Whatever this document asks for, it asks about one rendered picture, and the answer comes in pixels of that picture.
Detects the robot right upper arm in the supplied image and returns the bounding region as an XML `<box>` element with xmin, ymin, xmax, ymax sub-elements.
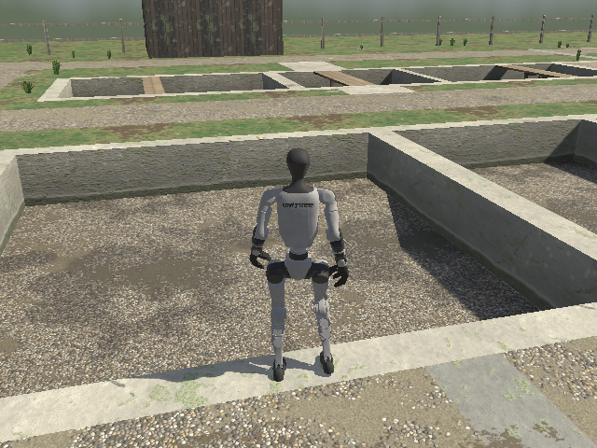
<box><xmin>318</xmin><ymin>189</ymin><xmax>340</xmax><ymax>242</ymax></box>

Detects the robot left forearm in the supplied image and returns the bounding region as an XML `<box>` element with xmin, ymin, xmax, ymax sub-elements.
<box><xmin>251</xmin><ymin>226</ymin><xmax>265</xmax><ymax>256</ymax></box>

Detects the robot left thigh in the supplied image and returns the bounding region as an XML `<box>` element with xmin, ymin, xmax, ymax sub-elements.
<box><xmin>266</xmin><ymin>259</ymin><xmax>286</xmax><ymax>324</ymax></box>

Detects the left robot hand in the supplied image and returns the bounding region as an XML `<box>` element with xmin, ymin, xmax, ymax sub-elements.
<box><xmin>250</xmin><ymin>251</ymin><xmax>271</xmax><ymax>269</ymax></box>

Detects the right robot hand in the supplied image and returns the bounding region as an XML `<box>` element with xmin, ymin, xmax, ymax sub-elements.
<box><xmin>329</xmin><ymin>264</ymin><xmax>349</xmax><ymax>287</ymax></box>

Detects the robot left upper arm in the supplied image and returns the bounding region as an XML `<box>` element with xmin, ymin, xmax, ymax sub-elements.
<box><xmin>254</xmin><ymin>189</ymin><xmax>279</xmax><ymax>240</ymax></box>

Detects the robot right thigh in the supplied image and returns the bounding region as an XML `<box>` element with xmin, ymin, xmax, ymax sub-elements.
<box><xmin>311</xmin><ymin>259</ymin><xmax>329</xmax><ymax>316</ymax></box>

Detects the robot right forearm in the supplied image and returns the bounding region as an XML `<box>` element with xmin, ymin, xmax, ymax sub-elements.
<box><xmin>330</xmin><ymin>228</ymin><xmax>347</xmax><ymax>267</ymax></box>

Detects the robot thigh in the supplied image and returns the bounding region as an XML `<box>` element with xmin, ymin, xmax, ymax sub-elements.
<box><xmin>311</xmin><ymin>259</ymin><xmax>329</xmax><ymax>316</ymax></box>
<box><xmin>266</xmin><ymin>259</ymin><xmax>286</xmax><ymax>324</ymax></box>

